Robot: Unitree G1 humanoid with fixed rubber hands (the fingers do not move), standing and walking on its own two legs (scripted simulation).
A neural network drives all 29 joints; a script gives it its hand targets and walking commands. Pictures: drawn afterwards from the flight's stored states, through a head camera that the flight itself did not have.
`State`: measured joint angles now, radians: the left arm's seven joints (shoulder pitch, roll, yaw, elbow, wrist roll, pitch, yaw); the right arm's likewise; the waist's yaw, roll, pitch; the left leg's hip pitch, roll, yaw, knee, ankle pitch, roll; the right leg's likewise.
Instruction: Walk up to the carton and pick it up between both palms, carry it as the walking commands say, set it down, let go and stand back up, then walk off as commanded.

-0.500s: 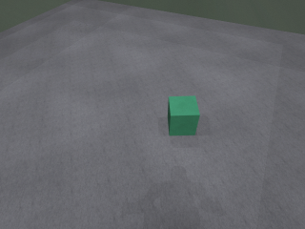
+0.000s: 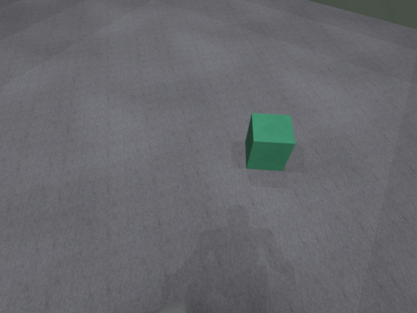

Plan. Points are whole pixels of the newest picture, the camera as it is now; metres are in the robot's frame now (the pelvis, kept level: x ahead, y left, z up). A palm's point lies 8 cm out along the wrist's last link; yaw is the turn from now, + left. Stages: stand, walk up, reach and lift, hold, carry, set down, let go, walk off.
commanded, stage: walk off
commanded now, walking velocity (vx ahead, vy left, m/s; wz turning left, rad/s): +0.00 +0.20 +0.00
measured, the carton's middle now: (267, 142) +1.00 -0.28 -0.63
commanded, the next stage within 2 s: stand in 1.98 s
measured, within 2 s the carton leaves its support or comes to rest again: neither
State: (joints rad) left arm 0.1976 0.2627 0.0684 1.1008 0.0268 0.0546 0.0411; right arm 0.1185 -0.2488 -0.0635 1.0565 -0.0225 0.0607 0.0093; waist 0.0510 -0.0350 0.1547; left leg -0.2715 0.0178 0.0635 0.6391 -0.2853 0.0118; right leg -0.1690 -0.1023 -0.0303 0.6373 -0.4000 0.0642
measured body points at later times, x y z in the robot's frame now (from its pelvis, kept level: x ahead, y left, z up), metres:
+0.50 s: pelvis -0.02 +0.11 +0.01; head +0.00 +0.07 +0.46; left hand +0.03 +0.36 -0.12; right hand +0.01 -0.13 -0.16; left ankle -0.03 +0.21 -0.65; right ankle -0.04 +0.00 -0.72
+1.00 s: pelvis -0.03 +0.23 +0.00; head +0.01 +0.21 +0.45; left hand +0.04 +0.50 -0.13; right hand +0.03 -0.01 -0.16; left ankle +0.01 +0.34 -0.72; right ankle -0.04 +0.17 -0.73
